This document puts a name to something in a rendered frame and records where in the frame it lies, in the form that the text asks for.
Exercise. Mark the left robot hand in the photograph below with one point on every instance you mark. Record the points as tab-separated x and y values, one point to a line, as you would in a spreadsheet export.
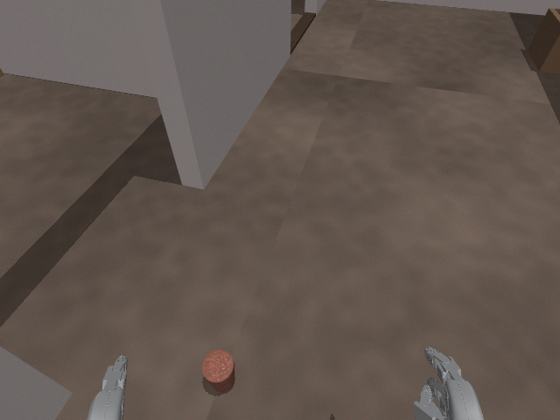
108	404

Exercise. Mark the right robot hand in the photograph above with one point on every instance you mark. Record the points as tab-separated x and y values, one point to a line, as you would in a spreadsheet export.
456	396

